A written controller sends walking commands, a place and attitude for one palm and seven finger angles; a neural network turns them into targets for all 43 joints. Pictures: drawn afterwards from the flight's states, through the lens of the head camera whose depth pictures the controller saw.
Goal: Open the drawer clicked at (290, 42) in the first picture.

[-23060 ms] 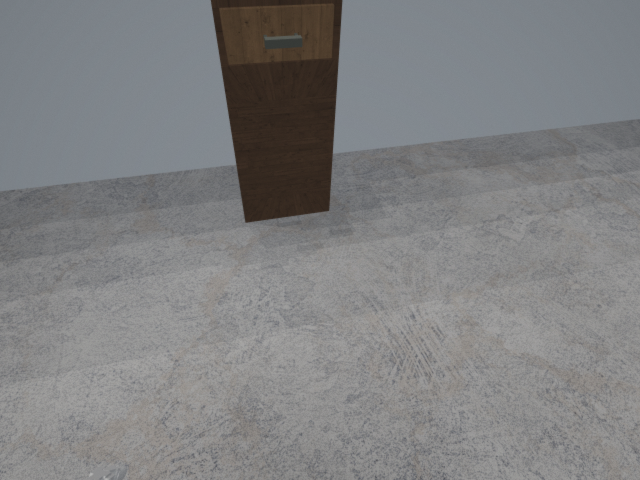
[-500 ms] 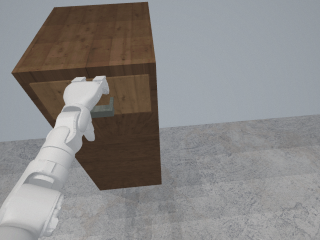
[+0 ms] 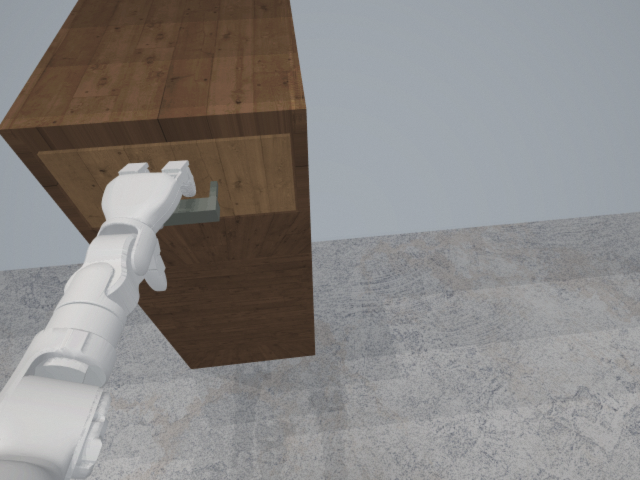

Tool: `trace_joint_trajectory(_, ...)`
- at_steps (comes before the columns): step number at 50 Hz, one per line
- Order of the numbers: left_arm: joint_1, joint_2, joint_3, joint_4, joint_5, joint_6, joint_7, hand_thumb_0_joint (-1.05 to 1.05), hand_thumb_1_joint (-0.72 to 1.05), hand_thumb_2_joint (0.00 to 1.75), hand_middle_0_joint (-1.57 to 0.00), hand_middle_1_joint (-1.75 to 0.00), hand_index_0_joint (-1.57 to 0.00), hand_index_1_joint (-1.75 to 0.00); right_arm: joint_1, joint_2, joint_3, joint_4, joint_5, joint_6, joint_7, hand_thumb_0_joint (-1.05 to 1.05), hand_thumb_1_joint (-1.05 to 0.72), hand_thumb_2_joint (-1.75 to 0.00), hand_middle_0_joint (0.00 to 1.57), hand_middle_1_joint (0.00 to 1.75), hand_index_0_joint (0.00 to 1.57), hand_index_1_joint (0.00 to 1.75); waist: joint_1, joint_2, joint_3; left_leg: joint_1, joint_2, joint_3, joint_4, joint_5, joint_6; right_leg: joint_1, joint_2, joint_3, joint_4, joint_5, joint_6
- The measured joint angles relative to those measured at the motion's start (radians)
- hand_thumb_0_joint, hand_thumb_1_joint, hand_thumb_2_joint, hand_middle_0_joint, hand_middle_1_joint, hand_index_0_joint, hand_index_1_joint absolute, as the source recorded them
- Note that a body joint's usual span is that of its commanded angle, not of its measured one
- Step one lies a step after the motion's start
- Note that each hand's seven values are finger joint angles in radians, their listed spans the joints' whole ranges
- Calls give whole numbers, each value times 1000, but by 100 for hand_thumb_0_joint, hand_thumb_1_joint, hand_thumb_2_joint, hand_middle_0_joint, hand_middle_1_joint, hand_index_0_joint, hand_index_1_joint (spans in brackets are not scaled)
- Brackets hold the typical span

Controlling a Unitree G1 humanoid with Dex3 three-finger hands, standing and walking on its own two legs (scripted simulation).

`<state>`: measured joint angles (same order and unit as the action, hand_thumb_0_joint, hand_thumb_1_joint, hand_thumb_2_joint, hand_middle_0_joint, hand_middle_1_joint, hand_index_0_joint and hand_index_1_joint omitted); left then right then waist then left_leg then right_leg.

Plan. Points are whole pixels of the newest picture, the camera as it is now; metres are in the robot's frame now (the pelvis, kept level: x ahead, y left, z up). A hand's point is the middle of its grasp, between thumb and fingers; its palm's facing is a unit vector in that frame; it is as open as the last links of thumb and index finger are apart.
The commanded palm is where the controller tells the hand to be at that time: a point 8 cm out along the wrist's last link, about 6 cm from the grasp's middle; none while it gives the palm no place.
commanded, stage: lower the fingers behind the handle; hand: left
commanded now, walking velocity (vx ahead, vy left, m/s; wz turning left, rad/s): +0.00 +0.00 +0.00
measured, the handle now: (180, 201) +0.50 +0.22 +0.04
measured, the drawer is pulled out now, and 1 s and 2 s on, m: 0.00 0.00 0.00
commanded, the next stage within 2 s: lift the fingers back up to retry in 1.12 s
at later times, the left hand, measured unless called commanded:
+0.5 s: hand (164, 220) +0.45 +0.23 +0.05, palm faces -0.06 -0.01 -1.00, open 13.8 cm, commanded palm +0.43 +0.23 +0.09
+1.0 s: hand (165, 219) +0.45 +0.23 +0.05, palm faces +0.00 +0.01 -1.00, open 13.7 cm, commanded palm +0.43 +0.23 +0.08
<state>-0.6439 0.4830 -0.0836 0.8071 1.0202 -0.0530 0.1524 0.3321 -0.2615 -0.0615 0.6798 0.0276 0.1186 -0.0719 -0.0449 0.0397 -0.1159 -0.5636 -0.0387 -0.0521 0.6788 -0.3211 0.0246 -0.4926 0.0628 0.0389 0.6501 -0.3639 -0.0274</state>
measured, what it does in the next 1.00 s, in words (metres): stands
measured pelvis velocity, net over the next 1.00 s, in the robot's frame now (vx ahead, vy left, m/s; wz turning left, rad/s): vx -0.03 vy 0.01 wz -0.02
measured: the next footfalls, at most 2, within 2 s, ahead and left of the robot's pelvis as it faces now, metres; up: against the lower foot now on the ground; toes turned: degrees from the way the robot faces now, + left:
none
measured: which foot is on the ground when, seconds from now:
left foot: down 0.00-1.00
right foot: down 0.00-1.00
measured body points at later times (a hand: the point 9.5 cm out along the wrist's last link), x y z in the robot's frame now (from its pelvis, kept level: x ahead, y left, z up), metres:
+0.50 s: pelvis -0.01 +0.01 -0.01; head +0.03 +0.01 +0.44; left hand +0.45 +0.23 +0.10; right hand +0.04 -0.25 -0.13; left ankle +0.00 +0.11 -0.72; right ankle -0.03 -0.11 -0.72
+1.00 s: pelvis -0.03 +0.01 -0.02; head +0.04 +0.01 +0.43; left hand +0.45 +0.23 +0.10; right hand +0.00 -0.25 -0.14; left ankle +0.00 +0.11 -0.72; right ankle -0.03 -0.11 -0.72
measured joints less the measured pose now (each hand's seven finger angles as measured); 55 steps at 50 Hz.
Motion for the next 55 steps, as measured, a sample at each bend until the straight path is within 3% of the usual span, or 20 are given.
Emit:
trace_joint_trajectory(4, -30, -26, 3, 20, 12, -4, 88, -1, -49, 30, -32, -121, -32, -120, -11, -4, -7, 25, -3, -11, 15, 1, -91, -90, 20, 30, 20, 30, -3, -2, -8, -43, -5, -1, 35, -12, 4, -40, -3, -3, 32, -13, 4)
trace_joint_trajectory(8, -76, -51, 5, 80, 26, 70, 156, -1, -49, 30, -34, -123, -33, -120, -22, 3, -5, 30, -6, -15, 34, 1, -91, -90, 20, 30, 20, 30, -11, 2, -20, -76, -6, 5, 52, -16, 8, -75, -4, 2, 50, -16, 8)
trace_joint_trajectory(11, -94, -77, -4, 110, 24, 120, 173, -1, -49, 30, -36, -125, -35, -124, -21, 10, 2, 32, -7, -8, 45, 1, -91, -90, 20, 30, 20, 30, -8, 11, -33, -82, -7, 10, 53, -15, 11, -81, -5, 6, 51, -15, 12)
trace_joint_trajectory(17, -140, -93, -11, 197, 23, 182, 142, 0, -49, 30, -35, -123, -35, -128, -26, 31, 33, 26, -3, 16, 39, 1, -91, -90, 20, 30, 20, 30, -22, 10, -48, -63, -6, 19, 40, -9, 14, -68, -5, 16, 44, -8, 16)
trace_joint_trajectory(25, -154, -40, -7, 244, 41, 147, 82, 0, -49, 30, -32, -122, -31, -125, -10, 26, 50, -20, 1, 15, 20, 1, -91, -90, 21, 30, 20, 30, -45, -4, -39, -80, 2, 23, 50, -1, 12, -87, 2, 19, 53, 3, 15)
trace_joint_trajectory(32, -147, -21, -17, 191, 35, 91, 125, 0, -49, 30, -28, -128, -32, -122, 28, 3, 23, -17, -2, -7, 20, 1, -91, -90, 20, 30, 20, 30, -31, -5, -31, -138, 1, 17, 91, -6, 12, -140, 3, 9, 89, -3, 17)
trace_joint_trajectory(40, -189, -38, -40, 229, 41, 137, 181, 0, -49, 30, -29, -135, -33, -121, 36, 3, 18, 14, -3, -15, 35, 1, -91, -90, 20, 30, 20, 30, -35, -1, -43, -187, -1, 10, 123, -12, 13, -185, 3, 1, 117, -11, 18)
trace_joint_trajectory(47, -205, -46, -41, 266, 26, 174, 161, 0, -49, 30, -29, -131, -33, -125, 30, 17, 33, 15, -2, -12, 35, 1, -91, -90, 20, 30, 20, 30, -44, 6, -51, -179, 1, 15, 119, -12, 14, -179, 4, 5, 114, -8, 20)
trace_joint_trajectory(55, -205, -30, -29, 260, 30, 152, 132, 0, -49, 30, -30, -132, -33, -125, 27, 22, 45, -5, -2, -18, 27, 1, -91, -90, 20, 30, 20, 30, -46, 4, -48, -179, 3, 19, 120, -11, 14, -181, 6, 9, 116, -7, 20)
